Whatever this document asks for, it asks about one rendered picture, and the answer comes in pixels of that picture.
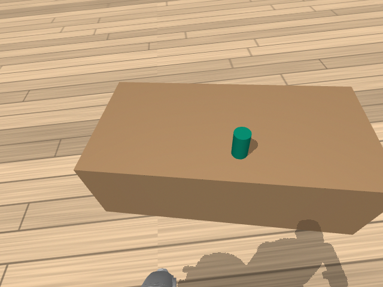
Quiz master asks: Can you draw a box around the can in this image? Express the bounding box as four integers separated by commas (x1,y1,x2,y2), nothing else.
231,127,252,159

